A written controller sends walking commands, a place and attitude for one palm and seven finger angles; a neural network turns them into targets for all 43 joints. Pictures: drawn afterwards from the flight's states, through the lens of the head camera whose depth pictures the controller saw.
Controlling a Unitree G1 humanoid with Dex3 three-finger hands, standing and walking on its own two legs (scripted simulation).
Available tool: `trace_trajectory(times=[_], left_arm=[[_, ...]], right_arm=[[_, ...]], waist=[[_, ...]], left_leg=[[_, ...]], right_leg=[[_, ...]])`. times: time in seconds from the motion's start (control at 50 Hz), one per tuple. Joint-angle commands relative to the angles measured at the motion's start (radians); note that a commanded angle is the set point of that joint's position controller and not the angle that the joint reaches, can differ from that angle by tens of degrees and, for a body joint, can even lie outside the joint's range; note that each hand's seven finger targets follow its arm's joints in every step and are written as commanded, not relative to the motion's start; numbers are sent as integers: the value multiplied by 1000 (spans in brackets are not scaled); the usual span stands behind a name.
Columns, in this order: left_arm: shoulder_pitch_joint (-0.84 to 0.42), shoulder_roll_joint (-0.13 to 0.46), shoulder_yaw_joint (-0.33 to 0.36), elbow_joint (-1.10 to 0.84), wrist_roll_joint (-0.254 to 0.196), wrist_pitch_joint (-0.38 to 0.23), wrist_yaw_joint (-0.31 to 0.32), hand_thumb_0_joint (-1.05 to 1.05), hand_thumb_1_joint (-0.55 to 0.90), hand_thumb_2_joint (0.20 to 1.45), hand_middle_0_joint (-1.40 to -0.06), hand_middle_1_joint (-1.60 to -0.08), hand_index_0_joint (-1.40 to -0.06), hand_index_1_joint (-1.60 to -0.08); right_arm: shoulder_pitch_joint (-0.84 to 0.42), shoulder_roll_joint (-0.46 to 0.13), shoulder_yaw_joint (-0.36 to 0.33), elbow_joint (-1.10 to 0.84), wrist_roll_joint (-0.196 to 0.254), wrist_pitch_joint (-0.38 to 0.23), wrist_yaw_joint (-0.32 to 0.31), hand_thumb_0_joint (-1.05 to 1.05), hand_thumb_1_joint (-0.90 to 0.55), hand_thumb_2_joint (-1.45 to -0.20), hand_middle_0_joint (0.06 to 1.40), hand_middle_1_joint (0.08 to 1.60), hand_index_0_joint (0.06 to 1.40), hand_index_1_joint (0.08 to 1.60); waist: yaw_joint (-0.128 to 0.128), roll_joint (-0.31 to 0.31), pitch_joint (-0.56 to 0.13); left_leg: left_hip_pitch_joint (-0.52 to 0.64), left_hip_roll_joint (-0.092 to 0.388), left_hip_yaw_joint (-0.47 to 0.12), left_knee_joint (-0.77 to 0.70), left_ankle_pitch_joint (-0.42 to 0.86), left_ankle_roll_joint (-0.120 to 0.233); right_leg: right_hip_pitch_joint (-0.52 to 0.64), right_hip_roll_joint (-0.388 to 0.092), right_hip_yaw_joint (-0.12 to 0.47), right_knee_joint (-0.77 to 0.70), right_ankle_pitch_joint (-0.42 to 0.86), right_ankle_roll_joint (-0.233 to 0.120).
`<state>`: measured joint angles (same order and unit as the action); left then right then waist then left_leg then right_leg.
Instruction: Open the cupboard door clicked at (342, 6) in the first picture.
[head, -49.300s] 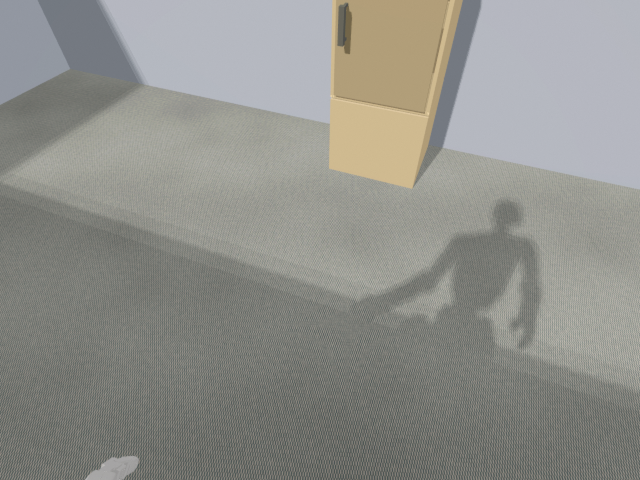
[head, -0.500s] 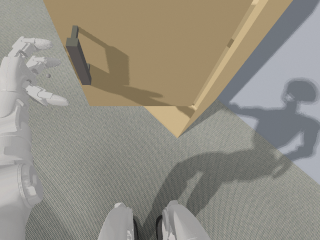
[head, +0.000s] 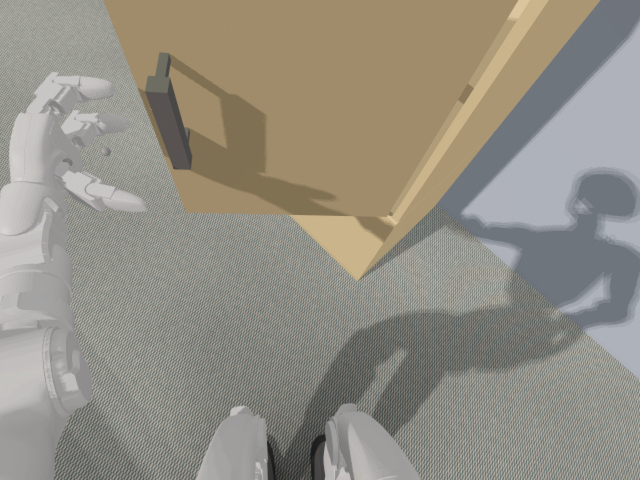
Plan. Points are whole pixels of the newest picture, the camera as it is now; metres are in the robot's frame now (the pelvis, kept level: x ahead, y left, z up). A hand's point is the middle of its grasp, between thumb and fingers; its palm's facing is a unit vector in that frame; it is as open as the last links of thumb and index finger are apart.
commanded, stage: move the hooked fingers beside the handle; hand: left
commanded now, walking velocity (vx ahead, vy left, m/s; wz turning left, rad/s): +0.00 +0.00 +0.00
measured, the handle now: (174, 115) +0.54 +0.16 +0.05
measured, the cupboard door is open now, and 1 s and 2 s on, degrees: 48 47 47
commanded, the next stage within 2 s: slide the fingers in behind the handle in 0.04 s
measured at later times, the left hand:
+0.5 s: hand (133, 145) +0.50 +0.20 +0.05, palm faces -0.01 -1.00 -0.01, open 13.8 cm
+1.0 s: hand (167, 150) +0.50 +0.16 +0.04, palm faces -0.04 -1.00 -0.01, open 13.9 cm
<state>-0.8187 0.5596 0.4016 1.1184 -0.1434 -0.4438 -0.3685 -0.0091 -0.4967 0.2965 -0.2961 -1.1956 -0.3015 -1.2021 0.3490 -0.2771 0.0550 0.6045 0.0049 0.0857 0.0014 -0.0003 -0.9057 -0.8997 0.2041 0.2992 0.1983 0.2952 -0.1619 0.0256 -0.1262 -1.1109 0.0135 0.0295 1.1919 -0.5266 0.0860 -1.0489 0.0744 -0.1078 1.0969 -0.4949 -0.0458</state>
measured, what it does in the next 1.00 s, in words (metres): stands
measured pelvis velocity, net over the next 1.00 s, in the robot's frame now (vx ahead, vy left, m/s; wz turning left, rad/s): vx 0.00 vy -0.01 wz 0.01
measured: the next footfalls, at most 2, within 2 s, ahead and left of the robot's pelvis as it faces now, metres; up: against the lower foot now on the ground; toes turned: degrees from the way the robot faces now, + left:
none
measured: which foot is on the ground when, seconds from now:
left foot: down 0.00-1.00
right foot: down 0.00-1.00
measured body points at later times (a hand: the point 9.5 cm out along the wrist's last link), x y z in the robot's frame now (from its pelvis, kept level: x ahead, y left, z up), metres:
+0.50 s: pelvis +0.00 -0.01 +0.00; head +0.15 +0.03 +0.42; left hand +0.49 +0.25 +0.05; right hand +0.01 -0.27 -0.11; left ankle +0.01 +0.06 -0.64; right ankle +0.01 -0.10 -0.64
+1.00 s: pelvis +0.00 -0.01 +0.00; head +0.15 +0.02 +0.42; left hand +0.49 +0.22 +0.04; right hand +0.02 -0.28 -0.11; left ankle +0.01 +0.06 -0.64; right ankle +0.01 -0.10 -0.64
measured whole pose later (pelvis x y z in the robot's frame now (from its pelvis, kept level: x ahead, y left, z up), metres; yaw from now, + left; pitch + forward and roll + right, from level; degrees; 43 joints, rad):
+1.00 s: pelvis +0.00 -0.01 +0.00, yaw +1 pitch +26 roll -4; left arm -0.85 0.45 0.30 1.14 -0.13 -0.45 -0.24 -0.01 -0.50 0.30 -0.30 -1.20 -0.31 -1.22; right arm 0.36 -0.27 0.04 0.62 -0.01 0.09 0.03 0.00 -0.91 -0.90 0.20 0.30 0.20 0.30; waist -0.17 0.04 -0.14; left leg -1.12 0.01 0.02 1.20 -0.53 0.07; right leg -1.06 0.07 -0.11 1.12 -0.51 -0.06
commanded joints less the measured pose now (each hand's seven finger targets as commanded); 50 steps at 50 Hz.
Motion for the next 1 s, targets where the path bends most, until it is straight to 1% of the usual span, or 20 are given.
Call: trace_trajectory(times=[0.0, 0.06, 0.08, 0.12, 0.22, 0.26, 0.3, 0.32, 0.38, 0.44, 0.48, 0.52, 0.58, 0.62, 0.72, 0.78, 0.82, 0.88, 0.9, 0.98], left_arm=[[-431, 226, 11, -187, -20, -60, -6, 0, -500, 300, -300, -1200, -300, -1200], [-394, 226, 15, -143, -17, -32, 0, 0, -500, 300, -300, -1200, -300, -1200], [-411, 217, 2, -132, -18, -31, -1, 0, -500, 300, -300, -1200, -300, -1200], [-435, 256, 23, -132, -6, -31, 12, 0, -500, 300, -300, -1200, -300, -1200], [-483, 205, -5, -226, -10, -84, 31, 0, -500, 300, -300, -1200, -300, -1200], [-430, 223, 22, -196, -10, -82, 39, 0, -500, 300, -300, -1200, -300, -1200], [-430, 216, 14, -165, -4, -71, 47, 0, -500, 300, -300, -1200, -300, -1200], [-442, 188, -9, -144, 0, -57, 50, 0, -500, 300, -300, -1200, -300, -1200], [-436, 235, 29, -168, 10, -48, 71, 0, -500, 300, -300, -1200, -300, -1200], [-453, 147, -46, -179, 18, -53, 74, 0, -500, 300, -300, -1200, -300, -1200], [-428, 141, -38, -193, 7, -63, 74, 0, -500, 300, -300, -1200, -300, -1200], [-437, 107, -66, -175, 5, -61, 73, 0, -500, 300, -300, -1200, -300, -1200], [-482, 107, -58, -155, -6, -60, 85, 0, -500, 300, -300, -1200, -300, -1200], [-469, 164, -11, -151, 4, -62, 100, 0, -500, 300, -300, -1200, -300, -1200], [-477, 131, -44, -175, 37, -95, 130, 0, -500, 300, -300, -1200, -300, -1200], [-502, 120, -59, -185, 33, -95, 129, 0, -500, 300, -300, -1200, -300, -1200], [-468, 116, -47, -188, 21, -89, 122, 0, -500, 300, -300, -1200, -300, -1200], [-501, 32, -114, -186, 8, -82, 112, 0, -500, 300, -300, -1200, -300, -1200], [-510, 73, -86, -197, 11, -86, 116, 0, -500, 300, -300, -1200, -300, -1200], [-479, 47, -84, -203, 3, -92, 141, 0, -500, 300, -300, -1200, -300, -1200]], right_arm=[[179, -202, -74, -24, 3, -10, -14, 0, -900, -900, 200, 300, 200, 300], [175, -201, -72, -30, 5, -6, -14, 0, -900, -900, 200, 300, 200, 300], [180, -200, -67, -32, 5, -8, -16, 0, -900, -900, 200, 300, 200, 300], [177, -204, -66, -36, 3, -8, -17, 0, -900, -900, 200, 300, 200, 300], [173, -194, -71, -35, -5, -18, -8, 0, -900, -900, 200, 300, 200, 300], [178, -199, -74, -33, -5, -16, -5, 0, -900, -900, 200, 300, 200, 300], [182, -199, -72, -31, -3, -13, -4, 0, -900, -900, 200, 300, 200, 300], [181, -194, -69, -31, -2, -12, -3, 0, -900, -900, 200, 300, 200, 300], [188, -195, -70, -45, -3, -11, -6, 0, -900, -900, 200, 300, 200, 300], [183, -184, -70, -39, -4, -9, 2, 0, -900, -900, 200, 300, 200, 300], [190, -187, -74, -42, -5, -10, 4, 0, -900, -900, 200, 300, 200, 300], [185, -186, -76, -31, -4, -8, 6, 0, -900, -900, 200, 300, 200, 300], [188, -188, -74, -25, -3, -13, 3, 0, -900, -900, 200, 300, 200, 300], [187, -190, -75, -29, -5, -14, 1, 0, -900, -900, 200, 300, 200, 300], [185, -177, -74, -27, -13, -15, 12, 0, -900, -900, 200, 300, 200, 300], [186, -179, -74, -28, -12, -14, 11, 0, -900, -900, 200, 300, 200, 300], [183, -179, -77, -31, -10, -13, 12, 0, -900, -900, 200, 300, 200, 300], [177, -170, -76, -28, -9, -16, 12, 0, -900, -900, 200, 300, 200, 300], [181, -178, -79, -17, -9, -15, 12, 0, -900, -900, 200, 300, 200, 300], [180, -172, -82, -23, -11, -17, 14, 0, -900, -900, 200, 300, 200, 300]], waist=[[-22, 173, -515], [-17, 144, -477], [-30, 132, -461], [-25, 134, -440], [-18, 216, -544], [-13, 161, -534], [-14, 157, -514], [-32, 145, -483], [-10, 158, -497], [-32, 166, -490], [-23, 161, -509], [-36, 136, -496], [-50, 128, -447], [-33, 116, -482], [-28, 175, -514], [-45, 142, -511], [-29, 134, -552], [-56, 144, -509], [-43, 147, -523], [-36, 147, -528]], left_leg=[[560, 41, -171, -124, 550, -78], [488, 31, -154, -127, 482, -65], [474, 28, -154, -125, 475, -61], [443, 28, -154, -132, 433, -61], [550, 33, -171, -119, 506, -78], [516, 33, -163, -118, 488, -71], [495, 30, -162, -121, 478, -71], [462, 27, -152, -119, 447, -62], [444, 20, -141, -121, 443, -57], [478, 26, -147, -123, 450, -62], [499, 26, -150, -120, 484, -64], [487, 27, -149, -120, 463, -61], [448, 21, -149, -121, 411, -55], [420, 16, -136, -116, 409, -53], [470, 19, -140, -104, 469, -62], [449, 15, -136, -100, 448, -53], [446, 12, -129, -101, 463, -53], [454, 11, -131, -100, 453, -50], [472, 17, -139, -105, 463, -56], [490, 14, -137, -107, 492, -58]], right_leg=[[66, -5, 66, -100, 295, 12], [90, -7, 72, -109, 282, 14], [86, -5, 71, -106, 283, 12], [86, -8, 73, -105, 259, 13], [57, -7, 71, -88, 274, 7], [86, -5, 74, -93, 279, 10], [82, -6, 72, -90, 275, 11], [81, -6, 74, -96, 271, 15], [120, -6, 80, -92, 286, 9], [87, -8, 77, -100, 282, 14], [92, -5, 74, -96, 298, 10], [91, -6, 78, -105, 295, 15], [73, -5, 76, -105, 265, 12], [118, -9, 88, -103, 281, 15], [97, -9, 85, -85, 311, 12], [121, -8, 90, -90, 319, 13], [163, -9, 95, -91, 345, 15], [123, -8, 90, -98, 335, 15], [123, -8, 87, -95, 333, 13], [122, -7, 83, -93, 346, 11]])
